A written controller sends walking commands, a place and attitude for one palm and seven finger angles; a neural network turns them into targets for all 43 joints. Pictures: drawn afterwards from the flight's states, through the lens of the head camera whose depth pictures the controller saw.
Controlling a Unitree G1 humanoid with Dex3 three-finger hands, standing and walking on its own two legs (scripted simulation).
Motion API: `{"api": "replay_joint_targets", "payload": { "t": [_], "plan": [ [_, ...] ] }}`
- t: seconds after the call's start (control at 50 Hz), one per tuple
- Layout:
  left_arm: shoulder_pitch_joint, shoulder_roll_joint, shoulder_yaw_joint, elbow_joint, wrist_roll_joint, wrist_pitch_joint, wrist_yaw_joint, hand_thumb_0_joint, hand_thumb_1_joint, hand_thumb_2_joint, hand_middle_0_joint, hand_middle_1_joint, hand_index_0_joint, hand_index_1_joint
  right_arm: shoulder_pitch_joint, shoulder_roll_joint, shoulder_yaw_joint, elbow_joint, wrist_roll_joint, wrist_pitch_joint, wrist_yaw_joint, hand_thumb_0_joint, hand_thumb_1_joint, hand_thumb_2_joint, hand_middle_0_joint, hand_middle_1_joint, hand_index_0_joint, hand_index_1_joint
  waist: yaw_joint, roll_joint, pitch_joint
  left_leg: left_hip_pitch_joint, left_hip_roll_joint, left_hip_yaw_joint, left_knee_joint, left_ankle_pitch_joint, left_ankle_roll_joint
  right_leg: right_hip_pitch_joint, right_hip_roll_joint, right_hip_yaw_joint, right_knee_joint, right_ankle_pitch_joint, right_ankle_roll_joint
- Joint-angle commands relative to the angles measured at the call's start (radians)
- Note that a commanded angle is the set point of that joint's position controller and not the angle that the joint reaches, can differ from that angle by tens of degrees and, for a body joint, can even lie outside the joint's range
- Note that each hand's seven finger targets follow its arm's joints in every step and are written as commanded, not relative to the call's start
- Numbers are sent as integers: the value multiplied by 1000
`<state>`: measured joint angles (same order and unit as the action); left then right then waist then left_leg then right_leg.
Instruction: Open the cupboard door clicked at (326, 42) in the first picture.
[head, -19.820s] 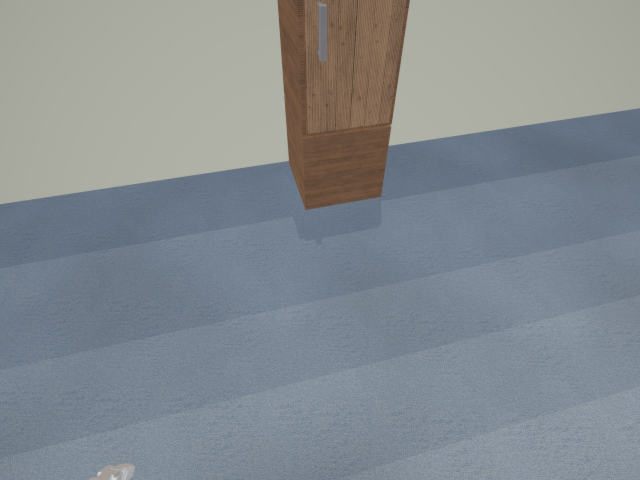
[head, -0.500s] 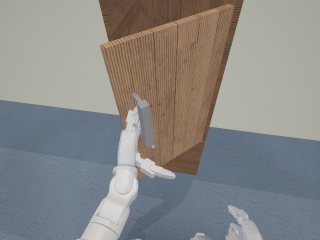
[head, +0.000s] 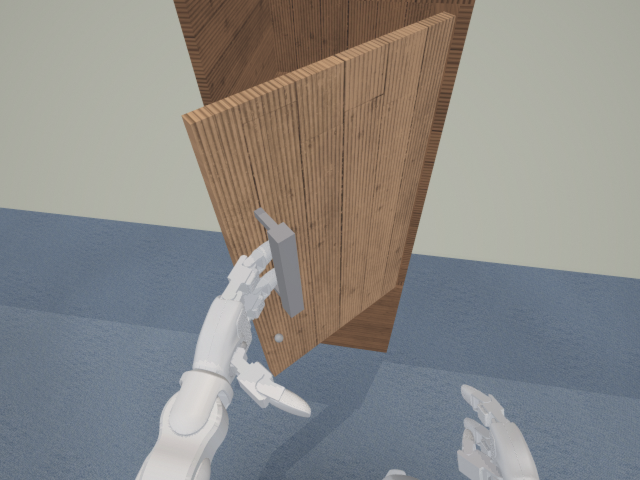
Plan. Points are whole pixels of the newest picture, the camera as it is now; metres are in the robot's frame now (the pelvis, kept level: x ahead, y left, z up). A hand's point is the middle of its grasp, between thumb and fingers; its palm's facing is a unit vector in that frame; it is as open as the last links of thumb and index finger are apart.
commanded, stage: slide the hand sideways off the handle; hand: left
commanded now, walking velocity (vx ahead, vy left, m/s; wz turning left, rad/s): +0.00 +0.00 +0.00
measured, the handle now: (279, 265) +0.36 +0.08 +0.07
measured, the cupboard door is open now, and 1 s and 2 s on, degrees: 47 47 47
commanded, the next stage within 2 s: draw the hand back to the body in 0.58 s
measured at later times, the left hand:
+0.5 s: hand (212, 379) +0.21 +0.13 +0.07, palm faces -0.09 -0.99 -0.05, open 16.3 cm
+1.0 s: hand (164, 384) +0.20 +0.17 +0.10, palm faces -0.10 -0.99 -0.08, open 16.3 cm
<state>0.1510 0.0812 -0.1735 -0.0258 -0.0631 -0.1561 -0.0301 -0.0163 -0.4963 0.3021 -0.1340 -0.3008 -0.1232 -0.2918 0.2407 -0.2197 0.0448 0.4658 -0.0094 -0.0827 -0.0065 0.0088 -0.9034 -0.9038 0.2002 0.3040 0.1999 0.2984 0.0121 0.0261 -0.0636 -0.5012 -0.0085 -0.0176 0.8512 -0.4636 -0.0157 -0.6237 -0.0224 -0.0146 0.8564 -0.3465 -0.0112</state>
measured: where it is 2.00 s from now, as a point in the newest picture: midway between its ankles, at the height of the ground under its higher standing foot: outside the picture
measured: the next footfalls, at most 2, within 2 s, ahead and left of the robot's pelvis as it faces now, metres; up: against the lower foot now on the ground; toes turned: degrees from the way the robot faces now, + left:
none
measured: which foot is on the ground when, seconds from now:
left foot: down 0.00-1.00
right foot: down 0.00-1.00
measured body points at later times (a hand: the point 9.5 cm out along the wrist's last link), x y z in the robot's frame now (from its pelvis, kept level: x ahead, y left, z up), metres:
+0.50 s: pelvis +0.01 +0.00 -0.01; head +0.05 -0.02 +0.44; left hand +0.21 +0.19 +0.08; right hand +0.20 -0.22 -0.08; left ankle -0.02 +0.13 -0.70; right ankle +0.05 -0.11 -0.70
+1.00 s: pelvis +0.00 +0.02 -0.01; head +0.00 +0.01 +0.44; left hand +0.20 +0.22 +0.11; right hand +0.18 -0.19 -0.07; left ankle -0.02 +0.13 -0.70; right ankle +0.05 -0.11 -0.70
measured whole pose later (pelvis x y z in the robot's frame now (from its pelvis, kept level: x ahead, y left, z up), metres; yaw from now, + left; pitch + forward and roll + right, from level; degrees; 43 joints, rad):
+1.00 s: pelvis +0.00 +0.02 -0.01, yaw +1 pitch +5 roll -2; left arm 0.49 0.23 0.05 -0.38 -0.22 -0.11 -0.21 -0.02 -0.50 0.30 -0.15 -0.30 -0.15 -0.30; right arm 0.30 -0.23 0.07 0.45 0.03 -0.19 -0.06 0.01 -0.90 -0.90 0.20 0.30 0.20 0.30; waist 0.01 0.06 -0.11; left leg -0.53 -0.01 -0.04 0.96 -0.52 0.01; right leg -0.61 -0.02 -0.04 0.89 -0.37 0.01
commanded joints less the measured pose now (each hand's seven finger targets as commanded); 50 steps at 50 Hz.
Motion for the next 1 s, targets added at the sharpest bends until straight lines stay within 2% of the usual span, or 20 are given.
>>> {"api": "replay_joint_targets", "payload": {
  "t": [0.0, 0.02, 0.1, 0.14, 0.18, 0.24, 0.36, 0.44, 0.52, 0.54, 0.62, 0.66, 0.7, 0.72, 0.74, 0.76, 0.84, 0.86, 0.9, 0.98],
  "plan": [
    [-50, 46, 62, -328, -22, -82, -15, 0, -500, 300, -150, -300, -150, -300, -71, -86, -40, -176, 10, -65, -10, 0, -900, -900, 200, 300, 200, 300, 1, -93, -232, -48, -20, 23, -113, 218, 28, 272, 7, -2, -114, 224, -13],
    [-47, 36, 44, -356, -22, -90, -21, 0, -500, 300, -150, -300, -150, -300, -69, -86, -40, -178, 9, -71, -11, 0, -900, -900, 200, 300, 200, 300, -8, -82, -229, -48, -23, 23, -105, 218, 30, 262, 7, -1, -111, 231, -11],
    [32, 69, 67, -382, -32, -115, -57, 0, -500, 300, -150, -300, -150, -300, -44, -93, -45, -169, 8, -90, -17, 0, -900, -900, 200, 300, 200, 300, -24, -88, -211, -66, -20, 15, -76, 223, 31, 240, 8, 4, -100, 243, -7],
    [75, 97, 89, -400, -39, -119, -81, 0, -500, 300, -150, -300, -150, -300, -41, -98, -47, -171, 10, -98, -20, 0, -900, -900, 200, 300, 200, 300, -22, -74, -222, -74, -22, 17, -63, 221, 30, 240, 6, 7, -93, 240, -7],
    [124, 92, 85, -413, -50, -118, -102, 0, -500, 300, -150, -300, -150, -300, -40, -98, -46, -177, 12, -103, -21, 0, -900, -900, 200, 300, 200, 300, -23, -59, -217, -83, -23, 16, -54, 226, 30, 236, 6, 5, -86, 243, -7],
    [186, 139, 150, -425, -73, -114, -124, 0, -500, 300, -150, -300, -150, -300, -37, -104, -49, -183, 15, -108, -28, 0, -900, -900, 200, 300, 200, 300, -14, -91, -227, -109, -25, 17, -38, 228, 29, 256, 4, 19, -87, 244, -4],
    [239, 184, 229, -449, -120, -127, -154, 0, -500, 300, -150, -300, -150, -300, -43, -108, -50, -188, 19, -122, -37, 0, -900, -900, 200, 300, 200, 300, -6, -74, -206, -144, -23, 16, -9, 215, 25, 244, 7, 35, -85, 203, -7],
    [273, 180, 222, -481, -144, -148, -186, 0, -500, 300, -150, -300, -150, -300, -33, -112, -52, -195, 25, -139, -40, 0, -900, -900, 200, 300, 200, 300, -11, -38, -207, -139, -21, 12, -4, 207, 23, 212, 11, 17, -68, 182, -8],
    [322, 184, 224, -478, -157, -143, -212, 0, -500, 300, -150, -300, -150, -300, -32, -119, -55, -199, 28, -147, -42, 0, -900, -900, 200, 300, 200, 300, -14, -38, -185, -154, -19, 6, 2, 185, 23, 182, 13, 8, -64, 134, -8],
    [300, 184, 217, -472, -156, -140, -213, 0, -500, 300, -150, -300, -150, -300, -32, -121, -54, -199, 30, -148, -43, 0, -900, -900, 200, 300, 200, 300, -25, -60, -164, -164, -17, 2, 2, 162, 23, 161, 14, 6, -69, 96, -6],
    [267, 189, 221, -479, -153, -132, -201, 0, -500, 300, -150, -300, -150, -300, -41, -125, -53, -204, 31, -156, -48, 0, -900, -900, 200, 300, 200, 300, -24, -38, -145, -180, -16, -1, 10, 106, 23, 118, 15, 7, -73, -11, -8],
    [248, 200, 222, -499, -144, -132, -185, 0, -500, 300, -150, -300, -150, -300, -43, -127, -53, -204, 31, -160, -50, 0, -900, -900, 200, 300, 200, 300, -20, -26, -152, -173, -13, -7, 6, 108, 23, 110, 19, -3, -60, -15, -13],
    [238, 225, 246, -550, -142, -132, -168, 0, -500, 300, -150, -300, -150, -300, -40, -124, -51, -212, 33, -164, -51, 0, -900, -900, 200, 300, 200, 300, -11, 1, -193, -144, -13, -12, -11, 110, 22, 126, 20, -16, -50, -4, -14],
    [257, 227, 253, -565, -142, -127, -161, 0, -500, 300, -150, -300, -150, -300, -38, -120, -49, -215, 33, -166, -53, 0, -900, -900, 200, 300, 200, 300, -1, 18, -205, -130, -13, -12, -21, 124, 22, 139, 21, -20, -49, 17, -16],
    [246, 236, 260, -586, -144, -123, -156, 0, -500, 300, -150, -300, -150, -300, -36, -119, -46, -215, 34, -167, -53, 0, -900, -900, 200, 300, 200, 300, -3, 29, -208, -120, -12, -16, -29, 135, 21, 147, 21, -26, -47, 34, -17],
    [262, 263, 292, -585, -143, -115, -149, 0, -500, 300, -150, -300, -150, -300, -39, -120, -47, -210, 33, -165, -54, 0, -900, -900, 200, 300, 200, 300, 7, 16, -223, -121, -9, -17, -35, 143, 21, 164, 24, -27, -48, 38, -18],
    [284, 227, 274, -565, -158, -68, -159, 0, -500, 300, -150, -300, -150, -300, -47, -117, -38, -206, 46, -169, -56, 0, -900, -900, 200, 300, 200, 300, 1, 25, -162, -102, -4, -24, -72, 127, 16, 152, 28, -45, -70, 32, -13],
    [301, 221, 270, -545, -161, -50, -166, 0, -500, 300, -150, -300, -150, -300, -54, -120, -35, -203, 45, -169, -55, 0, -900, -900, 200, 300, 200, 300, -1, -5, -145, -108, -2, -27, -79, 127, 19, 160, 29, -48, -80, 27, -13],
    [287, 209, 247, -552, -168, -20, -184, 0, -500, 300, -150, -300, -150, -300, -57, -124, -29, -203, 49, -173, -56, 0, -900, -900, 200, 300, 200, 300, -10, 5, -105, -99, 0, -28, -95, 105, 19, 149, 28, -52, -96, 8, -8],
    [293, 254, 298, -584, -174, 18, -196, 0, -500, 300, -150, -300, -150, -300, -68, -124, -26, -200, 50, -184, -61, 0, -900, -900, 200, 300, 200, 300, 4, -2, -102, -70, 4, -33, -122, 105, 21, 179, 25, -53, -118, -1, -9]
  ]
}}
